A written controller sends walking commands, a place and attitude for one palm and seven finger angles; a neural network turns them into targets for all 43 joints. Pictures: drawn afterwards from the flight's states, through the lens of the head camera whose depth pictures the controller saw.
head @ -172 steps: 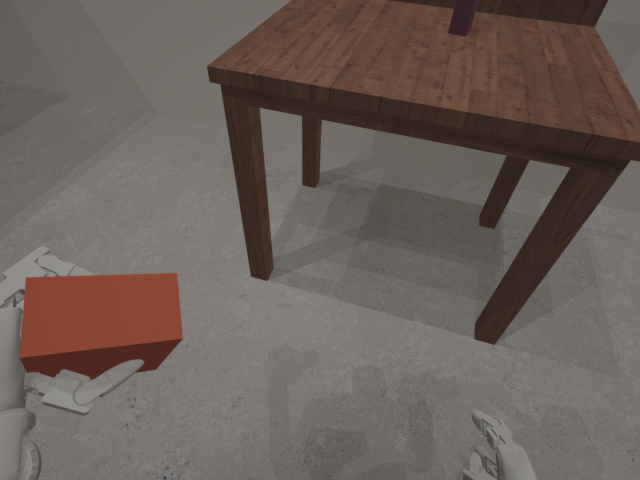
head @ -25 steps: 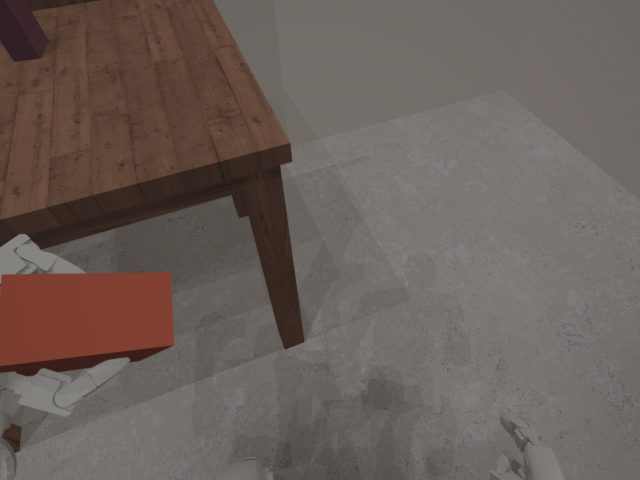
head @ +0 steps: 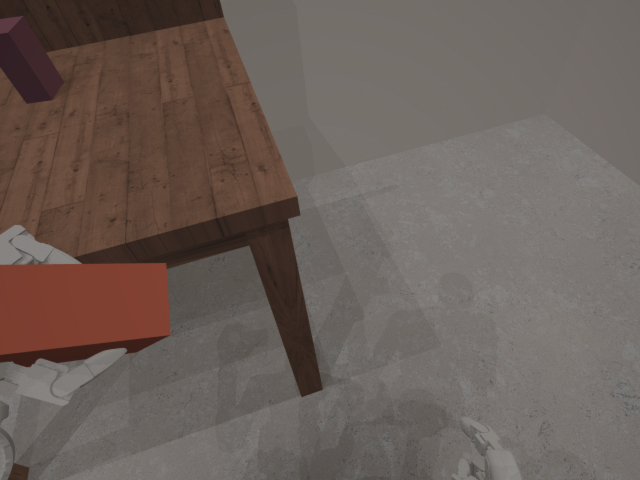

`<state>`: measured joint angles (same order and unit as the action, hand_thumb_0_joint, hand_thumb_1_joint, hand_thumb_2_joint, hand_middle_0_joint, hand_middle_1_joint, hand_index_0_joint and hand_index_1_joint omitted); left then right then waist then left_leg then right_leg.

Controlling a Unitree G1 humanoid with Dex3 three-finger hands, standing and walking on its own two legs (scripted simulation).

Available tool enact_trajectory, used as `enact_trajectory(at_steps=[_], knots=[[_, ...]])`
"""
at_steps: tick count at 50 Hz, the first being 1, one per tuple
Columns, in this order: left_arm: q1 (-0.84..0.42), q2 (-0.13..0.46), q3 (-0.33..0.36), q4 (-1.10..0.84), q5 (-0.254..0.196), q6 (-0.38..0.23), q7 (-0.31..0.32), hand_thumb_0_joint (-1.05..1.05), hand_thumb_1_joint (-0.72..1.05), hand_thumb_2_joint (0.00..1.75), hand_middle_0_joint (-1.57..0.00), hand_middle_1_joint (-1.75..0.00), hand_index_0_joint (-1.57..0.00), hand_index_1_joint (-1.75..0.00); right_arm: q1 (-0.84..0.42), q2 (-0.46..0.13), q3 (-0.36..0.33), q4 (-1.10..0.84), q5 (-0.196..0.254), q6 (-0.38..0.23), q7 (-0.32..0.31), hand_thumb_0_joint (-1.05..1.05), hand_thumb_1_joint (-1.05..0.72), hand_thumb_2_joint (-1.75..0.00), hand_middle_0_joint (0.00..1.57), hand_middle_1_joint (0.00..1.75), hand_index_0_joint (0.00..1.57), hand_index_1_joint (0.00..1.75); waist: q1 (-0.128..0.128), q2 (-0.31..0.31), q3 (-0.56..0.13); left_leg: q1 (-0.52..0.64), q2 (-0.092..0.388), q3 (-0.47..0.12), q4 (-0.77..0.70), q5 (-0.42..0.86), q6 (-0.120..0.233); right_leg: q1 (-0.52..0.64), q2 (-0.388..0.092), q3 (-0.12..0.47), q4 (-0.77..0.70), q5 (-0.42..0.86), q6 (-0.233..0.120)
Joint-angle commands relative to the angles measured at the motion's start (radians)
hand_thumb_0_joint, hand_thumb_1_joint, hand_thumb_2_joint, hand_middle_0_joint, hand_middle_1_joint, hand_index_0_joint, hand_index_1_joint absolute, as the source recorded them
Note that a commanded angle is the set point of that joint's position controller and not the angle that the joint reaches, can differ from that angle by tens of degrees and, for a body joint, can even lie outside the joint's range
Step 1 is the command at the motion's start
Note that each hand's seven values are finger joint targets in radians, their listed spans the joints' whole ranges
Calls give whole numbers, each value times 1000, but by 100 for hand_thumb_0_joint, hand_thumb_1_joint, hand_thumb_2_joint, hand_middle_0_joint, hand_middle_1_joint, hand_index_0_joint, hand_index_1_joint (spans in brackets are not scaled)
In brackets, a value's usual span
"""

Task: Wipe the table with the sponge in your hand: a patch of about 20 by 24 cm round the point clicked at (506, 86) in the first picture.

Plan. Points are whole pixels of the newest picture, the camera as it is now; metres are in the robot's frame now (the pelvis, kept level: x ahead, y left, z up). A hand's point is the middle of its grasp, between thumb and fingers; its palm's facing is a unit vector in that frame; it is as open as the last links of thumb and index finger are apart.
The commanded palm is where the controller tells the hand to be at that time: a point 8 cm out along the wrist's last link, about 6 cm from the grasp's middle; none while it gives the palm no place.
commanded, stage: take the last steps up to it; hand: left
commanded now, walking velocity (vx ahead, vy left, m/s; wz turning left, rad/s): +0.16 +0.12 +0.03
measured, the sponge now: (104, 316) +0.22 +0.20 +0.18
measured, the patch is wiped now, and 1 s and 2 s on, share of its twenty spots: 0.00 0.00 0.00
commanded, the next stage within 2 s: come to a stop and stand still in 0.16 s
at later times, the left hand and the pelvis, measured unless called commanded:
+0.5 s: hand (66, 250) +0.30 +0.27 +0.18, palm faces +0.39 -0.82 -0.40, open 9.9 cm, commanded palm +0.23 +0.31 +0.19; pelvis +0.06 +0.03 +0.01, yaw -1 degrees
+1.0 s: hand (107, 308) +0.23 +0.21 +0.18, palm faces +0.35 -0.84 -0.41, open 9.9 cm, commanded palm +0.18 +0.26 +0.19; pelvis +0.01 -0.02 +0.02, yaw -1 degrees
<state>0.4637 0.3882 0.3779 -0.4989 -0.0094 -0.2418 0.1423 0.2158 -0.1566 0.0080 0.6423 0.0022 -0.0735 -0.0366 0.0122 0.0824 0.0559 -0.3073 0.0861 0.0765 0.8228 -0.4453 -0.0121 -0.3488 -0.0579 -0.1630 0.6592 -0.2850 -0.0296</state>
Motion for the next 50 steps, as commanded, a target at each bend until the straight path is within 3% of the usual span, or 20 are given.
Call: enact_trajectory(at_steps=[1,3,6,12,15,17,18,19,20,21,23,27,32,34,35,37,38,42,47,50], knots=[[-101,162,120,-56,-14,-36,10,0,10,130,-120,-160,-120,-160,-93,-149,-67,-138,3,-39,-12,0,-90,-90,20,30,20,30,-14,-334,-109,-367,-7,-114,457,-13,-9,285,-377,562,-366,235,-143],[-111,183,130,-125,-1,-59,8,0,10,130,-120,-160,-120,-160,-126,-139,-49,-130,-2,-13,-10,0,-90,-90,20,30,20,30,-10,-235,-124,-324,5,-96,399,39,-17,246,-319,385,-316,421,-125],[-79,155,103,-182,6,-78,17,0,10,130,-120,-160,-120,-160,-126,-134,-45,-143,-10,-9,-10,0,-90,-90,20,30,20,30,-16,-235,-161,-226,-4,-25,183,101,-13,251,-265,199,-290,565,-93],[34,166,144,-259,-4,-68,49,0,10,130,-120,-160,-120,-160,-99,-132,-68,-198,-12,-18,-11,0,-90,-90,20,30,20,30,20,-239,-198,-146,-42,69,-140,130,-3,346,-267,207,-257,595,-106],[28,145,131,-261,-12,-52,54,0,10,130,-120,-160,-120,-160,-72,-141,-74,-213,-8,-6,-22,0,-90,-90,20,30,20,30,-10,-199,-206,42,-57,75,-332,301,-10,267,-208,151,-175,502,-54],[-1,135,114,-259,-18,-52,51,0,10,130,-120,-160,-120,-160,-63,-161,-83,-222,-1,3,-36,0,-90,-90,20,30,20,30,-19,-42,-214,207,38,-3,-422,528,18,161,-105,105,-29,347,14],[3,135,103,-258,-22,-54,47,0,10,130,-120,-160,-120,-160,-62,-184,-92,-227,6,3,-36,0,-90,-90,20,30,20,30,-7,126,-215,307,220,-211,-417,791,95,-15,-24,73,93,-61,56],[-7,140,100,-237,-19,-60,41,0,10,130,-120,-160,-120,-160,-47,-175,-87,-233,10,-3,-26,0,-90,-90,20,30,20,30,2,136,-205,274,307,-305,-443,942,167,-58,13,116,214,-332,53],[5,123,90,-156,-15,-52,32,0,10,130,-120,-160,-120,-160,-48,-172,-86,-222,9,-10,-17,0,-90,-90,20,30,20,30,-5,71,-153,253,300,-274,-453,958,171,-94,33,128,259,-315,53],[-46,145,92,-211,-15,-52,25,0,10,130,-120,-160,-120,-160,-64,-171,-74,-209,-11,-17,-18,0,-90,-90,20,30,20,30,-10,152,-165,219,304,-278,-466,950,169,-82,4,139,260,-294,60],[-103,147,73,-321,-11,-53,27,0,10,130,-120,-160,-120,-160,-54,-168,-70,-203,-10,-36,-6,0,-90,-90,20,30,20,30,-9,173,-208,273,248,-168,-413,984,133,-47,18,133,185,-174,55],[-30,129,48,-393,-23,-22,21,0,10,130,-120,-160,-120,-160,-58,-162,-57,-214,-8,-72,17,0,-90,-90,20,30,20,30,-13,210,-209,214,233,-110,-448,791,105,37,52,86,68,-128,57],[-3,134,91,-290,-31,7,30,0,10,130,-120,-160,-120,-160,-60,-151,-40,-204,-2,-66,12,0,-90,-90,20,30,20,30,-14,151,-174,82,216,-79,-429,520,75,188,58,70,-159,-13,63],[-8,139,106,-228,-30,12,30,0,10,130,-120,-160,-120,-160,-61,-143,-38,-202,3,-50,5,0,-90,-90,20,30,20,30,-17,51,-168,31,166,-39,-371,372,35,245,26,104,-264,110,54],[-7,152,116,-195,-29,13,30,0,10,130,-120,-160,-120,-160,-57,-130,-35,-204,5,-42,3,0,-90,-90,20,30,20,30,-28,-60,-180,17,106,0,-290,278,6,233,-47,197,-291,260,23],[-7,138,96,-147,-48,39,21,0,10,130,-120,-160,-120,-160,-68,-118,-35,-204,10,-35,-3,0,-90,-90,20,30,20,30,-19,-297,-151,-13,-36,1,-105,40,-25,119,-190,386,-361,296,-55],[-2,138,94,-139,-48,47,20,0,10,130,-120,-160,-120,-160,-86,-125,-38,-200,14,-29,-4,0,-90,-90,20,30,20,30,-10,-317,-137,-43,-46,-34,-2,-16,-21,101,-222,421,-383,307,-86],[-22,132,77,-156,-28,29,26,0,10,130,-120,-160,-120,-160,-118,-109,-8,-181,6,-19,-19,0,-90,-90,20,30,20,30,-14,-242,-165,-117,-48,-61,60,25,-18,208,-196,283,-322,413,-89],[-37,153,86,-214,-19,6,40,0,10,130,-120,-160,-120,-160,-107,-139,-29,-188,-3,-27,-40,0,-90,-90,20,30,20,30,9,-180,-173,-48,-65,-31,-142,34,3,239,-195,319,-355,311,-98],[-10,145,80,-234,-17,-3,46,0,10,130,-120,-160,-120,-160,-72,-147,-36,-187,-7,-20,-40,0,-90,-90,20,30,20,30,-4,-115,-177,82,-67,-35,-372,143,14,207,-158,310,-356,134,-56]])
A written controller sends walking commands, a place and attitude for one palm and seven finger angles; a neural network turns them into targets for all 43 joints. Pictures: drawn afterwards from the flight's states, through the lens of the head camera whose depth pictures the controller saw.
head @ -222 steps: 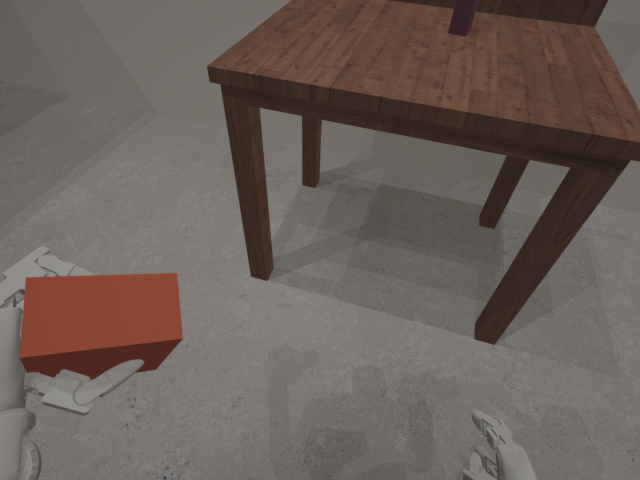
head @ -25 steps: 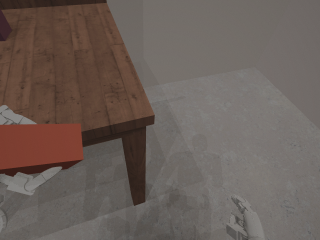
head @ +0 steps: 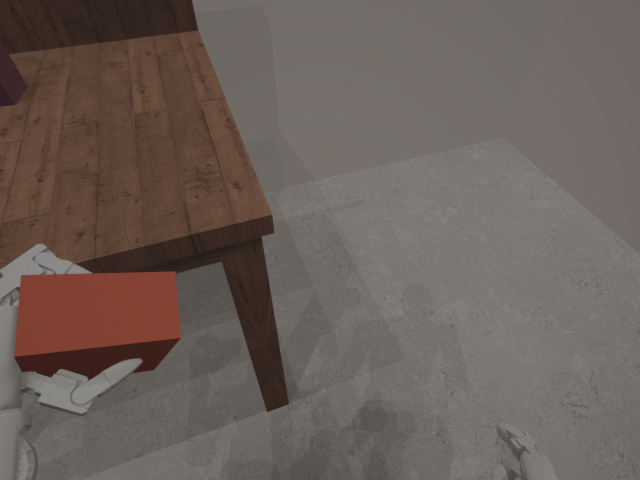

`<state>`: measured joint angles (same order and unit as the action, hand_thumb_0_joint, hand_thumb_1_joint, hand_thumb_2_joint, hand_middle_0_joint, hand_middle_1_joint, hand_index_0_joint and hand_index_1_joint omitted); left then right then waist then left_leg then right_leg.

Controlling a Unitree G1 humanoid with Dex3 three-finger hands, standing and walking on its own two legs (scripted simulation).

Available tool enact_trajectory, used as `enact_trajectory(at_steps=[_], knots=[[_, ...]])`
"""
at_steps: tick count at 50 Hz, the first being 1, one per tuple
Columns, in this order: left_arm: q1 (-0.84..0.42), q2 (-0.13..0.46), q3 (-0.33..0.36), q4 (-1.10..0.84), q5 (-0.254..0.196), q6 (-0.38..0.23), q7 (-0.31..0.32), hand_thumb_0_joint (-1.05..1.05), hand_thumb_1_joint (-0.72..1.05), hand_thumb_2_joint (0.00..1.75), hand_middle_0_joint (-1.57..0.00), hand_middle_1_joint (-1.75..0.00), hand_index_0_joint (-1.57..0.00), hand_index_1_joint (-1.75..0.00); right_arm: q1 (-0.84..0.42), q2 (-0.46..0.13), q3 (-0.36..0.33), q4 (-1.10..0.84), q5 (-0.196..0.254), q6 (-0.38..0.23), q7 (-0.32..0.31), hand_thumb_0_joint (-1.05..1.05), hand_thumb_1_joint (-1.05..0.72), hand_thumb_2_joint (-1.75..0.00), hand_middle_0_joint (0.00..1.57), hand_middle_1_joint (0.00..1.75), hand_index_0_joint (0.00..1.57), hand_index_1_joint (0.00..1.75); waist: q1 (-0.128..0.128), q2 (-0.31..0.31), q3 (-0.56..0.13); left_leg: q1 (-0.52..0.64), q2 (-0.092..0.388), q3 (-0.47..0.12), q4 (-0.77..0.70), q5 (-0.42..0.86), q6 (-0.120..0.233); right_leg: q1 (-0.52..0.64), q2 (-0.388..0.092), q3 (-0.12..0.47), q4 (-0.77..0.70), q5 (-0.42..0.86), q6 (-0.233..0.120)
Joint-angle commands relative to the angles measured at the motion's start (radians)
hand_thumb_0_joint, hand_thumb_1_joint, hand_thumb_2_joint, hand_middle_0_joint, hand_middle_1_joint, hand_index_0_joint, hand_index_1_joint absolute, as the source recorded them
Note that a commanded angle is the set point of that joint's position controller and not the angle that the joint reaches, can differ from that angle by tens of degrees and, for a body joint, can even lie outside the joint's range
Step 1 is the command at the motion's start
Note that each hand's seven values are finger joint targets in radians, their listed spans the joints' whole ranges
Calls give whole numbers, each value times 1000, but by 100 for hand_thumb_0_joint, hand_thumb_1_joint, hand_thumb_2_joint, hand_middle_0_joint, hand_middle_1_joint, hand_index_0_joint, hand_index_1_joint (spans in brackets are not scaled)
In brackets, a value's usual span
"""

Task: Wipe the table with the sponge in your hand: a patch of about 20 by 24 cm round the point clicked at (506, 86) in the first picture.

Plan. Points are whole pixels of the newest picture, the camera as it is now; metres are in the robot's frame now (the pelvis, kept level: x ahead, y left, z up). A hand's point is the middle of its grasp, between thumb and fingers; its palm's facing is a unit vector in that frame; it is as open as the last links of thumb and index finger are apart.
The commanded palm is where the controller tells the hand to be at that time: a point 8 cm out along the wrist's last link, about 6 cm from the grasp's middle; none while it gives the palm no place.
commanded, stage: come to a stop and stand still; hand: left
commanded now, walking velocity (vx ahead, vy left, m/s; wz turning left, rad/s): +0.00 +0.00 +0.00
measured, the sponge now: (121, 329) +0.23 +0.20 +0.15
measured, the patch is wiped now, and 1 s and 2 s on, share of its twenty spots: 0.00 0.00 0.00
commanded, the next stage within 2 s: look again from close up in 0.82 s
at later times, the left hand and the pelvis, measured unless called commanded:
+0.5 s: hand (49, 398) +0.16 +0.23 +0.15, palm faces +0.37 -0.85 -0.39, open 9.9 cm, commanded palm +0.10 +0.28 +0.18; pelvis -0.06 +0.00 +0.00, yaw -1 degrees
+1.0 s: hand out of the picture +0.18 +0.29 +0.19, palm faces +0.47 -0.77 -0.43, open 9.9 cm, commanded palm +0.10 +0.30 +0.18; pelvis -0.06 +0.02 -0.01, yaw +0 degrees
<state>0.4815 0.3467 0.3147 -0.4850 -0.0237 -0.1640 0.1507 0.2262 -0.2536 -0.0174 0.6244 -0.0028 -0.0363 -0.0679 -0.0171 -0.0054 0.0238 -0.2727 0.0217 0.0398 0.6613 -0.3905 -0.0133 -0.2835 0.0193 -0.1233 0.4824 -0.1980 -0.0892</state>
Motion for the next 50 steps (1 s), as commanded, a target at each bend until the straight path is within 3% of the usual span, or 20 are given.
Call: enact_trajectory(at_steps=[1,3,4,6,10,12,17,19,23,26,29,30,36,42,45,46,47,48,49,50], knots=[[-31,188,143,-258,-4,-84,41,0,10,130,-120,-160,-120,-160,-75,-59,-17,-171,-2,-55,-9,0,-90,-90,20,30,20,30,24,9,-157,96,26,-12,-271,142,25,134,-207,263,-159,11,31],[-53,193,137,-287,1,-96,41,0,10,130,-120,-160,-120,-160,-86,-90,-28,-187,2,-56,-11,0,-90,-90,20,30,20,30,35,141,-145,104,168,-153,-323,287,65,99,-108,202,-77,-28,81],[-41,194,140,-271,2,-98,41,0,10,130,-120,-160,-120,-160,-93,-90,-26,-190,12,-57,-10,0,-90,-90,20,30,20,30,43,154,-145,69,200,-167,-319,341,76,127,-84,180,-53,7,97],[-59,176,121,-234,9,-96,33,0,10,130,-120,-160,-120,-160,-108,-71,-6,-181,3,-60,-11,0,-90,-90,20,30,20,30,33,245,-69,-136,212,-171,-372,197,78,193,-76,144,11,-34,94],[-118,150,92,-169,18,-90,23,0,10,130,-120,-160,-120,-160,-92,-77,-11,-172,6,-72,-7,0,-90,-90,20,30,20,30,30,125,-44,-208,153,-107,-339,-2,56,210,-84,173,-28,-36,95],[-127,142,82,-139,17,-81,18,0,10,130,-120,-160,-120,-160,-84,-75,-11,-172,7,-75,-1,0,-90,-90,20,30,20,30,28,53,-34,-179,100,-74,-288,-83,44,143,-109,233,-116,-147,86],[-165,171,88,-127,17,-57,23,0,10,130,-120,-160,-120,-160,-80,-52,-4,-156,-3,-57,6,0,-90,-90,20,30,20,30,16,-157,-59,-20,3,-27,-28,-42,33,-57,-261,408,-359,-497,36],[-158,173,89,-159,18,-55,29,0,10,130,-120,-160,-120,-160,-91,-41,7,-154,-8,-51,5,0,-90,-90,20,30,20,30,14,-105,-92,22,2,-32,-46,-13,36,-52,-265,361,-333,-434,16],[-97,198,127,-209,10,-62,35,0,10,130,-120,-160,-120,-160,-92,-49,8,-165,-14,-38,-1,0,-90,-90,20,30,20,30,20,12,-118,26,30,-70,-231,-24,48,1,-178,262,-249,-383,49],[-63,176,118,-245,23,-69,50,0,10,130,-120,-160,-120,-160,-90,-60,6,-181,-22,-38,-13,0,-90,-90,20,30,20,30,23,105,-65,-170,110,-166,-363,-137,78,130,-91,204,-141,-272,79],[-85,163,109,-246,29,-66,54,0,10,130,-120,-160,-120,-160,-76,-72,-9,-185,-25,-38,-19,0,-90,-90,20,30,20,30,16,98,-69,-196,112,-159,-343,-110,68,162,-75,178,-101,-202,82],[-70,165,122,-217,25,-63,50,0,10,130,-120,-160,-120,-160,-79,-80,-14,-180,-19,-40,-19,0,-90,-90,20,30,20,30,17,143,-87,-196,117,-144,-353,-137,70,170,-69,174,-75,-188,84],[-82,124,89,-137,32,-50,38,0,10,130,-120,-160,-120,-160,-75,-79,-20,-170,-9,-47,-23,0,-90,-90,20,30,20,30,13,90,-56,-282,122,-141,-334,-249,78,164,-62,160,-12,-223,89],[-136,183,121,-207,22,-72,36,0,10,130,-120,-160,-120,-160,-86,-69,-19,-150,-6,-73,-15,0,-90,-90,20,30,20,30,12,-51,-96,-100,43,-80,-158,-44,50,46,-170,319,-184,-282,44],[-114,191,130,-203,20,-82,40,0,10,130,-120,-160,-120,-160,-87,-57,-8,-140,-8,-76,-12,0,-90,-90,20,30,20,30,14,-18,-94,-63,32,-74,-152,-59,43,-2,-191,329,-219,-364,35],[-1185,1004,687,-379,135,-150,32,0,10,130,-120,-160,-120,-160,78,-3,-13,-46,-8,-141,-11,0,-90,-90,20,30,20,30,29,-282,64,-27,-39,40,-10,65,-4,-213,-133,306,-363,-201,231],[-626,424,327,192,38,-128,-26,0,10,130,-120,-160,-120,-160,-10,26,11,-61,-8,-131,-15,0,-90,-90,20,30,20,30,18,-242,-215,46,-71,-20,46,34,40,-66,-235,275,-271,-341,119],[-426,344,314,149,-21,-108,-19,0,10,130,-120,-160,-120,-160,-86,-3,2,-123,23,-119,-2,0,-90,-90,20,30,20,30,61,-104,-163,97,-62,7,3,25,34,-100,-199,384,-302,-413,76],[-427,235,188,187,-21,-111,-38,0,10,130,-120,-160,-120,-160,-74,-14,-3,-160,19,-127,3,0,-90,-90,20,30,20,30,54,-37,-146,78,-63,36,-50,-11,28,-60,-216,376,-316,-458,58],[-386,233,151,130,-23,-136,-49,0,10,130,-120,-160,-120,-160,-64,-39,-8,-159,8,-132,9,0,-90,-90,20,30,20,30,72,77,-126,105,-63,44,-123,-21,35,-63,-196,355,-298,-429,47]])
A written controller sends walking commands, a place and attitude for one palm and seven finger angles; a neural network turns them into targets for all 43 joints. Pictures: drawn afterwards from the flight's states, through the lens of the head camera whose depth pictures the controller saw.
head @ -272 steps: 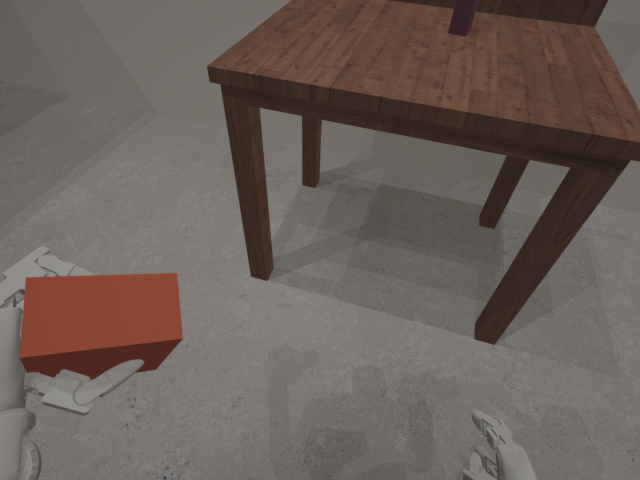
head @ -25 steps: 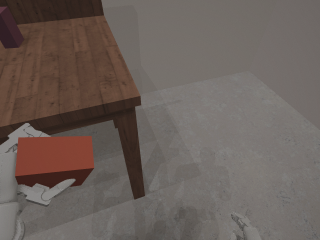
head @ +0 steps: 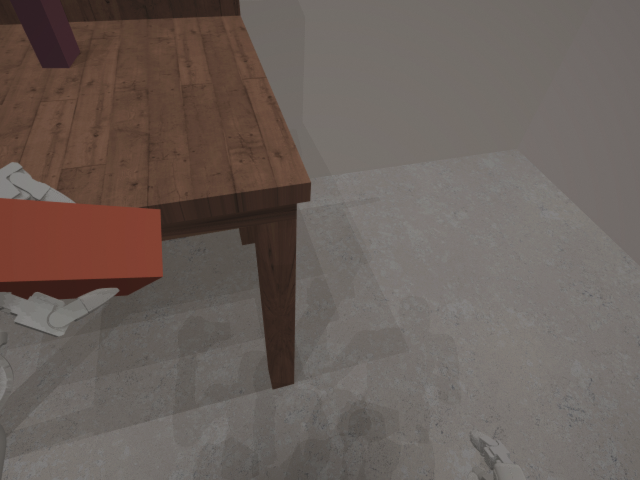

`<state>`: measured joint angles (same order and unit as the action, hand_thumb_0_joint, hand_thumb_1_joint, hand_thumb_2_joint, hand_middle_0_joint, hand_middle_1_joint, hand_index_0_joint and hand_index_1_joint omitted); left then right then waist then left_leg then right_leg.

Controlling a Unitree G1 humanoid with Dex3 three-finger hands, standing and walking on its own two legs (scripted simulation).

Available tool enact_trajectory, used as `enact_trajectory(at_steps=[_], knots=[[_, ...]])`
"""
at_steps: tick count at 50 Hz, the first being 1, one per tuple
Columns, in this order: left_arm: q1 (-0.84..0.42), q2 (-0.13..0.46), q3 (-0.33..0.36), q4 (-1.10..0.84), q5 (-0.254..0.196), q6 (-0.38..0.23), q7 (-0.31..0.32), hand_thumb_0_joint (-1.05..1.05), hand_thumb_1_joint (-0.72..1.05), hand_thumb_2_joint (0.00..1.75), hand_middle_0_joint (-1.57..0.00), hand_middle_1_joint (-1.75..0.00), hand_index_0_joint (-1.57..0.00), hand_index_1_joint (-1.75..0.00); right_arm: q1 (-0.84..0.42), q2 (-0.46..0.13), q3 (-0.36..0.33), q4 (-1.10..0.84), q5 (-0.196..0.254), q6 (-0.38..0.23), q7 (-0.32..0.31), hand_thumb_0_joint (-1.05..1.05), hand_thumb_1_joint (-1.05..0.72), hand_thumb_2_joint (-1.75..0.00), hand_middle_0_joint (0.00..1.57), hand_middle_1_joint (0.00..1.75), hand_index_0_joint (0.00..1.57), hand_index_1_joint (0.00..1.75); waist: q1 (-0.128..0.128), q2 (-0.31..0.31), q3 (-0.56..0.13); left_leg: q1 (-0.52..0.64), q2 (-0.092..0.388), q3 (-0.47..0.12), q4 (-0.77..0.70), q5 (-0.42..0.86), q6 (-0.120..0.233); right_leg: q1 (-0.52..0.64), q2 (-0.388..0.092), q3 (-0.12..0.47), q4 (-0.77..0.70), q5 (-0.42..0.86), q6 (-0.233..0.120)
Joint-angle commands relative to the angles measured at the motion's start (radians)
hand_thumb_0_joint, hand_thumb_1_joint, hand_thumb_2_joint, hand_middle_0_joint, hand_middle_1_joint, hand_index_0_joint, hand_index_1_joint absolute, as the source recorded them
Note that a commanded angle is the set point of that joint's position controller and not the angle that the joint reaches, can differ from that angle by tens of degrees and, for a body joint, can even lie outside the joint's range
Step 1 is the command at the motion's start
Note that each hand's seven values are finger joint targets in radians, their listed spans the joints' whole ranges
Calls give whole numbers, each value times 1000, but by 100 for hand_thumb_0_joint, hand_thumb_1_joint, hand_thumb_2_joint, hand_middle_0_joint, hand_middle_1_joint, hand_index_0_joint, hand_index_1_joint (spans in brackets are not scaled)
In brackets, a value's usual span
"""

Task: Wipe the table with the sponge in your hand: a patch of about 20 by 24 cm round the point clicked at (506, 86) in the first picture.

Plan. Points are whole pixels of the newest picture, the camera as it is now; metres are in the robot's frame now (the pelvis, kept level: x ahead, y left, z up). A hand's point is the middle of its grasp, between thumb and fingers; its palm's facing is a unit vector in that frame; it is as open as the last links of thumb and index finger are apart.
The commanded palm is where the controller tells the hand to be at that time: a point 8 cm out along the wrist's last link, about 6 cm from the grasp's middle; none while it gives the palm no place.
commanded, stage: look again from close up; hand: left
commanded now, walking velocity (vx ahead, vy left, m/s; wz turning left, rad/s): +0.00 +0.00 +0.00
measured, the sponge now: (99, 257) +0.26 +0.25 +0.18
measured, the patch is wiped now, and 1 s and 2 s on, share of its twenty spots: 0.00 0.00 0.00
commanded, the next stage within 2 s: shuffle to correct the standing spot in 0.16 s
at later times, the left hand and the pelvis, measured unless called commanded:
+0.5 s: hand (71, 226) +0.29 +0.29 +0.19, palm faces +0.39 -0.86 -0.34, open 9.9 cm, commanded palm +0.23 +0.33 +0.19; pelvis +0.07 +0.05 +0.00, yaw -1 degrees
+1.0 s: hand (91, 159) +0.40 +0.33 +0.18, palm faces +0.35 -0.84 -0.41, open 9.9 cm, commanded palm +0.32 +0.36 +0.19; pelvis +0.14 +0.10 -0.01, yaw -5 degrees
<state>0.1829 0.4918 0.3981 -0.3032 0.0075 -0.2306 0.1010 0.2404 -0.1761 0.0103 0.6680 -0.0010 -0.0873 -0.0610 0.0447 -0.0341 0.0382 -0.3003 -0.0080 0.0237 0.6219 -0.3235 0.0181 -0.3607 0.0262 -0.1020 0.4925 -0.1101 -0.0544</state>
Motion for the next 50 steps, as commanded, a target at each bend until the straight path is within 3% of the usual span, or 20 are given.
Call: enact_trajectory(at_steps=[1,4,6,7,9,13,21,30,32,33,34,36,38,39,41,42,43,45,47,50], knots=[[-9,49,36,-73,-68,-85,-7,0,10,130,-120,-160,-120,-160,-56,-129,-32,-195,4,-84,17,0,-90,-90,20,30,20,30,5,177,-137,96,-32,62,-169,-100,3,91,-162,273,-265,-465,32],[72,-69,-90,-206,-67,-97,-25,0,10,130,-120,-160,-120,-160,-89,-133,-18,-244,36,-99,62,0,-90,-90,20,30,20,30,6,277,-51,-193,115,-117,-422,-276,49,298,-50,137,65,-268,70],[82,-9,-27,-222,-56,-94,-17,0,10,130,-120,-160,-120,-160,-96,-132,-28,-257,47,-105,69,0,-90,-90,20,30,20,30,14,112,-14,-300,176,-156,-471,-285,68,371,-18,97,169,-165,77],[95,30,18,-217,-51,-89,-13,0,10,130,-120,-160,-120,-160,-92,-139,-33,-265,43,-104,67,0,-90,-90,20,30,20,30,14,-4,-33,-284,180,-157,-449,-255,66,375,-23,97,144,-149,78],[53,113,113,-270,-50,-92,-3,0,10,130,-120,-160,-120,-160,-120,-133,-33,-287,31,-103,62,0,-90,-90,20,30,20,30,11,-35,-49,-231,175,-175,-430,-168,56,351,-39,99,99,-146,69],[-55,160,174,-344,-51,-117,-1,0,10,130,-120,-160,-120,-160,-126,-140,-28,-280,9,-116,57,0,-90,-90,20,30,20,30,-2,119,-82,-121,122,-140,-364,-26,18,323,-62,152,25,-67,34],[110,-6,21,-347,-56,-107,-5,0,10,130,-120,-160,-120,-160,-85,-159,-45,-256,-2,-129,66,0,-90,-90,20,30,20,30,-28,109,-173,37,70,-125,-190,113,15,225,-85,166,23,-83,-13],[100,60,95,-367,-56,-78,5,0,10,130,-120,-160,-120,-160,-90,-163,-55,-278,7,-50,56,0,-90,-90,20,30,20,30,-32,94,-186,118,106,-88,-13,699,-62,195,-57,87,155,74,-29],[128,77,115,-393,-64,-72,11,0,10,130,-120,-160,-120,-160,-114,-161,-60,-292,14,-43,61,0,-90,-90,20,30,20,30,-2,-35,-241,-102,29,-4,276,609,-75,431,-154,238,92,273,-119],[132,80,117,-400,-68,-77,16,0,10,130,-120,-160,-120,-160,-125,-164,-67,-291,15,-46,63,0,-90,-90,20,30,20,30,7,-148,-233,-300,-41,30,483,374,-83,544,-279,431,34,375,-219],[130,66,111,-419,-70,-95,23,0,10,130,-120,-160,-120,-160,-146,-164,-72,-294,19,-51,70,0,-90,-90,20,30,20,30,23,-175,-178,-486,-39,-38,643,-146,-48,597,-407,608,-19,468,-300],[165,55,107,-461,-67,-109,30,0,10,130,-120,-160,-120,-160,-122,-166,-64,-274,16,-37,84,0,-90,-90,20,30,20,30,14,-21,-72,-516,119,-260,594,-293,7,434,-461,562,-22,362,-224],[96,52,90,-534,-54,-112,24,0,10,130,-120,-160,-120,-160,-151,-138,-46,-272,-2,-20,90,0,-90,-90,20,30,20,30,-19,55,-74,-249,145,-165,302,-152,6,179,-353,364,3,217,-151],[64,41,76,-520,-51,-109,21,0,10,130,-120,-160,-120,-160,-134,-105,-34,-252,1,-15,85,0,-90,-90,20,30,20,30,-48,61,-86,-49,87,-40,156,47,-9,44,-250,209,1,115,-100],[51,53,88,-488,-47,-91,19,0,10,130,-120,-160,-120,-160,-107,-121,-54,-229,11,-35,63,0,-90,-90,20,30,20,30,-65,176,-159,261,-18,78,-18,290,-35,-19,-98,70,187,-27,-22],[43,59,101,-500,-48,-90,24,0,10,130,-120,-160,-120,-160,-94,-150,-77,-234,13,-45,48,0,-90,-90,20,30,20,30,-67,298,-197,348,76,-77,-88,273,28,-78,-56,58,404,-108,14],[46,59,103,-490,-50,-85,27,0,10,130,-120,-160,-120,-160,-93,-180,-95,-251,10,-50,43,0,-90,-90,20,30,20,30,-63,481,-199,324,290,-408,-217,263,147,-176,19,50,673,-472,52],[43,95,138,-437,-40,-81,24,0,10,130,-120,-160,-120,-160,-108,-134,-75,-259,1,-53,51,0,-90,-90,20,30,20,30,-67,274,-136,257,338,-517,-246,395,265,-279,-10,134,809,-484,43],[66,80,141,-440,-41,-80,14,0,10,130,-120,-160,-120,-160,-105,-150,-90,-245,11,-51,58,0,-90,-90,20,30,20,30,-59,171,-144,194,312,-391,-200,416,246,-229,-59,146,700,-459,43],[198,47,122,-453,-48,-74,11,0,10,130,-120,-160,-120,-160,-118,-148,-74,-254,18,-62,71,0,-90,-90,20,30,20,30,-38,233,-161,50,244,-216,-208,294,185,-27,-63,73,406,-349,40]])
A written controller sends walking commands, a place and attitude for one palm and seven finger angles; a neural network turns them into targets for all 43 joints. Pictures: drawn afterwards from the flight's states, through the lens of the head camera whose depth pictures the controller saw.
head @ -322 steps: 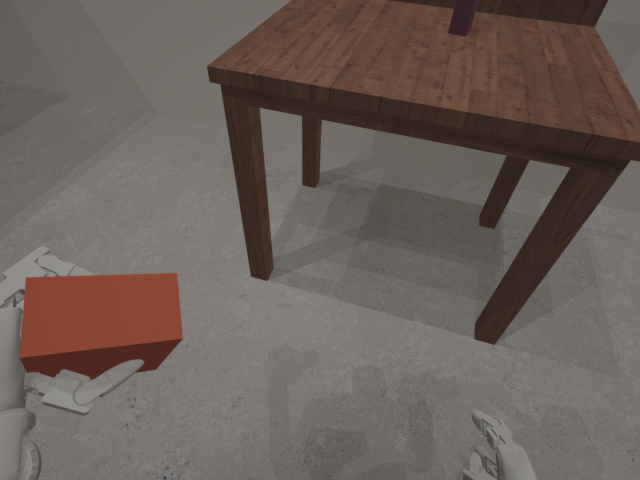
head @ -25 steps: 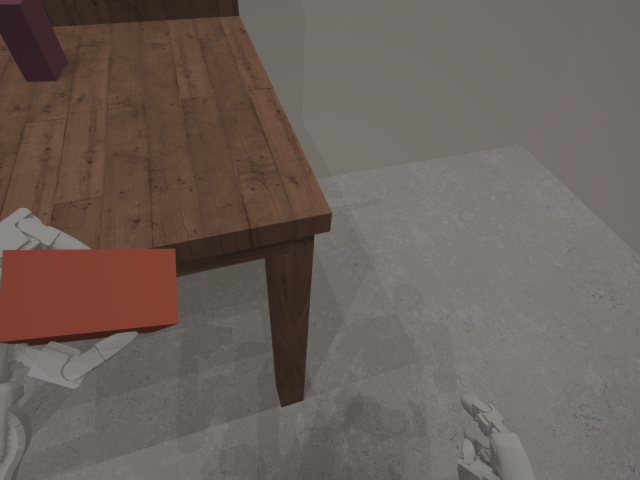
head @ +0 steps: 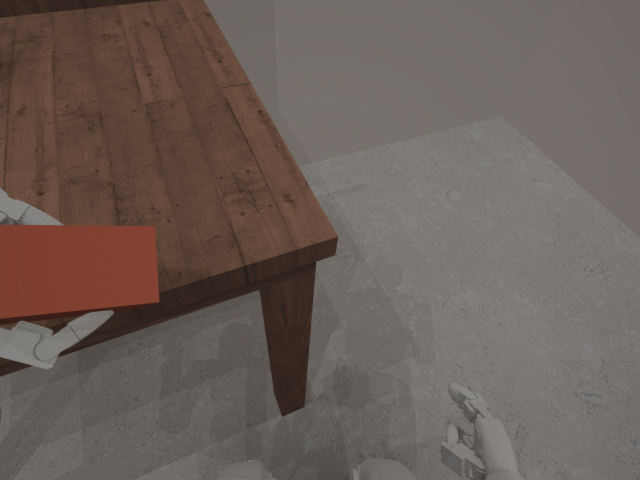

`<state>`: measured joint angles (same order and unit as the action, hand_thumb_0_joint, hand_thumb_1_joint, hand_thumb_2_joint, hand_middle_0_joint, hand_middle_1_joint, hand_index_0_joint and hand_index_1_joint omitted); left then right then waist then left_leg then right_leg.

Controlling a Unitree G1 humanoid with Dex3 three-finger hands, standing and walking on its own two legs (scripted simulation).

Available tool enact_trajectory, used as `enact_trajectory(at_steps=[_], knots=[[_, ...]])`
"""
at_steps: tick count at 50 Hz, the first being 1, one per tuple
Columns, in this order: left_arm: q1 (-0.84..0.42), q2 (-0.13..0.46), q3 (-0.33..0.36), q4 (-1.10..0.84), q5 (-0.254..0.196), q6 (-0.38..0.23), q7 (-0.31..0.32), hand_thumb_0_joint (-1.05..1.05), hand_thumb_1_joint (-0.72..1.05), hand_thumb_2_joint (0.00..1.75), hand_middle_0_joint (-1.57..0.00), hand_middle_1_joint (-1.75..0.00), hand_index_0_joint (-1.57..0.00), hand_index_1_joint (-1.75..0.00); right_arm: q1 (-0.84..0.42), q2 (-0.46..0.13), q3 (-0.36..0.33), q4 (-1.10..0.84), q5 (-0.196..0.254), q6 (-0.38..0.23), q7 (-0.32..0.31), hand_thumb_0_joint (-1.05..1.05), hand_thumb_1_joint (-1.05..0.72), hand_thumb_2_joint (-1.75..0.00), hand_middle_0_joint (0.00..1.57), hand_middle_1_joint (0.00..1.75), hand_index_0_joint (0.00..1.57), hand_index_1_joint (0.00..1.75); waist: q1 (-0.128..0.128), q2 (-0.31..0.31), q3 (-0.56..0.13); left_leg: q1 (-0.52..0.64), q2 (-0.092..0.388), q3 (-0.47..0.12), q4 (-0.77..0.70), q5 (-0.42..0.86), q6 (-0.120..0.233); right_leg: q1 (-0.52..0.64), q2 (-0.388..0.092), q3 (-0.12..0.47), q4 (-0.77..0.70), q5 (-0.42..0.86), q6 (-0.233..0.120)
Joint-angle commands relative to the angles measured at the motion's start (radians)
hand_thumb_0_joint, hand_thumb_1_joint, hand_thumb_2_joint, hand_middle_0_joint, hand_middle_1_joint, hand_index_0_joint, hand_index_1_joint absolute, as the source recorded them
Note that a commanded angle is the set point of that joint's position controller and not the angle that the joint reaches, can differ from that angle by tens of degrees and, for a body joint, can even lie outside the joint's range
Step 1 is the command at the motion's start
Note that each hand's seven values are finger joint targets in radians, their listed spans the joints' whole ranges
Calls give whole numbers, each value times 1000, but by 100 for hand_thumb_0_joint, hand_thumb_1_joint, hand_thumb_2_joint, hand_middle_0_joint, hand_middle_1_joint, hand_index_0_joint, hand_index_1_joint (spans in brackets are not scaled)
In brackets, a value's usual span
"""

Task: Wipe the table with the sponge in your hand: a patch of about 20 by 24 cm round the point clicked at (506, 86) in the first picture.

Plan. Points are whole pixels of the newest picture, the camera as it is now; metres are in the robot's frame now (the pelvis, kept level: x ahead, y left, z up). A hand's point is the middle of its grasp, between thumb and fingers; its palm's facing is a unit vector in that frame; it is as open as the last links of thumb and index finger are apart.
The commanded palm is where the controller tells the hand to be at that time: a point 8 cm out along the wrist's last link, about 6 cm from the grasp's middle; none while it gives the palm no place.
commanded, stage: shuffle to correct the standing spot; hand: left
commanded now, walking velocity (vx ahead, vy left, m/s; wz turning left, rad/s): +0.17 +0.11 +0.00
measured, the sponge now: (91, 277) +0.25 +0.22 +0.18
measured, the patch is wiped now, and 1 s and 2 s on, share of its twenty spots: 0.00 0.00 0.00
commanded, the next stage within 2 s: come to a stop and stand still in 0.18 s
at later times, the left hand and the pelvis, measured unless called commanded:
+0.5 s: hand (23, 204) +0.31 +0.30 +0.20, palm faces +0.44 -0.82 -0.36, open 9.9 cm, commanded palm +0.24 +0.33 +0.20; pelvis +0.08 +0.05 +0.01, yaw +1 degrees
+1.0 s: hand (13, 182) +0.33 +0.32 +0.20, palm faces +0.45 -0.82 -0.36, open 9.9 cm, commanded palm +0.25 +0.33 +0.20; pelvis +0.09 +0.05 +0.02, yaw +0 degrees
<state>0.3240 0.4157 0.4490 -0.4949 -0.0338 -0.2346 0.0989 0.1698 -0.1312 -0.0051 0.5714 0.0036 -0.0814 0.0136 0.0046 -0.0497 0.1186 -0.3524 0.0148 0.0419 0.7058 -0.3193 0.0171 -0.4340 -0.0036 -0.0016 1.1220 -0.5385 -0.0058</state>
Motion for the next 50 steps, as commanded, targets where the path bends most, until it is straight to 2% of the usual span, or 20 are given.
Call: enact_trajectory(at_steps=[1,3,4,5,6,8,10,14,19,21,23,31,35,37,38,39,41,43,46,50], knots=[[92,112,63,-251,-8,-64,14,0,10,130,-120,-160,-120,-160,-44,-192,-49,-158,16,-70,-2,0,-90,-90,20,30,20,30,5,242,-236,28,202,-188,-288,212,161,153,-17,-63,-341,134,-7],[150,118,69,-192,-6,-44,24,0,10,130,-120,-160,-120,-160,-45,-188,-35,-156,22,-63,-12,0,-90,-90,20,30,20,30,14,185,-246,-86,144,-91,-210,17,94,356,-3,-110,-569,247,-3],[157,147,91,-180,-2,-40,31,0,10,130,-120,-160,-120,-160,-32,-179,-33,-155,18,-58,-19,0,-90,-90,20,30,20,30,13,62,-258,-184,97,-60,-92,-90,62,461,-61,-16,-672,205,-24],[159,177,112,-150,3,-33,37,0,10,130,-120,-160,-120,-160,-25,-166,-37,-157,14,-43,-21,0,-90,-90,20,30,20,30,16,-180,-256,-326,-2,30,172,-183,17,509,-253,313,-806,33,-113],[123,196,144,-136,-6,-30,42,0,10,130,-120,-160,-120,-160,-46,-179,-38,-160,4,-34,-23,0,-90,-90,20,30,20,30,21,-255,-204,-406,-19,-10,406,-202,-12,433,-421,553,-909,-32,-185],[43,185,132,-139,-4,-32,33,0,10,130,-120,-160,-120,-160,-45,-202,-52,-134,10,-31,-17,0,-90,-90,20,30,20,30,0,-193,-143,-402,20,-84,525,-127,-32,315,-404,517,-926,-21,-198],[117,149,109,-92,-3,-50,31,0,10,130,-120,-160,-120,-160,-50,-184,-36,-109,5,-27,-26,0,-90,-90,20,30,20,30,3,-59,-97,-382,67,-94,497,-37,-39,297,-350,332,-841,332,-186],[49,110,53,-108,8,-71,38,0,10,130,-120,-160,-120,-160,-47,-158,-33,-101,1,-25,-32,0,-90,-90,20,30,20,30,4,-86,-165,-131,72,6,125,14,-21,258,-275,55,-735,610,-118],[33,94,28,-162,3,-48,61,0,10,130,-120,-160,-120,-160,-41,-158,-53,-116,1,-60,-68,0,-90,-90,20,30,20,30,9,-36,-232,207,-8,109,-228,308,-24,275,-154,-38,-558,721,-31],[24,120,47,-232,2,-47,61,0,10,130,-120,-160,-120,-160,-35,-195,-71,-137,14,-60,-75,0,-90,-90,20,30,20,30,10,136,-303,377,162,-84,-211,731,44,138,-57,-83,-371,543,29],[35,111,48,-201,-4,-41,53,0,10,130,-120,-160,-120,-160,-22,-181,-70,-146,11,-61,-60,0,-90,-90,20,30,20,30,8,274,-265,407,278,-220,-276,1023,116,4,10,-42,-236,25,24],[104,121,65,-300,-8,-11,38,0,10,130,-120,-160,-120,-160,-45,-177,-38,-178,-1,-80,-20,0,-90,-90,20,30,20,30,15,266,-255,94,226,-54,-271,387,27,323,4,-57,-676,340,10],[105,99,38,-221,-29,27,38,0,10,130,-120,-160,-120,-160,-31,-149,-30,-166,2,-68,-34,0,-90,-90,20,30,20,30,5,-75,-206,88,28,29,-85,10,-51,169,-155,214,-845,376,-73],[62,96,25,-187,-28,35,47,0,10,130,-120,-160,-120,-160,-47,-145,-14,-143,-2,-57,-43,0,-90,-90,20,30,20,30,2,-63,-185,100,24,-9,-55,18,-46,122,-193,231,-875,293,-101],[-803,872,322,-397,-62,-87,58,0,10,130,-120,-160,-120,-160,102,-197,89,-204,15,-29,-142,0,-90,-90,20,30,20,30,-52,156,-162,123,10,-51,-316,182,0,282,-77,10,-811,476,10],[-463,292,218,4,-59,-26,36,0,10,130,-120,-160,-120,-160,32,-105,-8,-178,45,-81,-116,0,-90,-90,20,30,20,30,12,57,-292,163,99,-53,-229,223,-6,194,-60,2,-719,318,13],[-329,265,119,126,-43,-4,43,0,10,130,-120,-160,-120,-160,-18,-234,-13,-154,6,-107,-84,0,-90,-90,20,30,20,30,34,-8,-210,206,50,-57,-218,184,-11,133,-58,75,-809,340,-21],[-202,203,30,148,-43,-8,23,0,10,130,-120,-160,-120,-160,-6,-230,-9,-145,0,-117,-67,0,-90,-90,20,30,20,30,35,120,-232,199,39,-46,-230,122,0,131,-77,85,-804,301,-33],[-14,91,-91,-7,-48,-32,14,0,10,130,-120,-160,-120,-160,14,-227,-12,-170,13,-133,-28,0,-90,-90,20,30,20,30,55,76,-217,153,29,-41,-226,183,4,195,-91,61,-797,388,-16],[73,174,7,-123,-40,-49,42,0,10,130,-120,-160,-120,-160,-23,-237,-29,-170,9,-135,-27,0,-90,-90,20,30,20,30,56,0,-217,145,21,-47,-225,207,-5,203,-88,52,-793,405,-19]])
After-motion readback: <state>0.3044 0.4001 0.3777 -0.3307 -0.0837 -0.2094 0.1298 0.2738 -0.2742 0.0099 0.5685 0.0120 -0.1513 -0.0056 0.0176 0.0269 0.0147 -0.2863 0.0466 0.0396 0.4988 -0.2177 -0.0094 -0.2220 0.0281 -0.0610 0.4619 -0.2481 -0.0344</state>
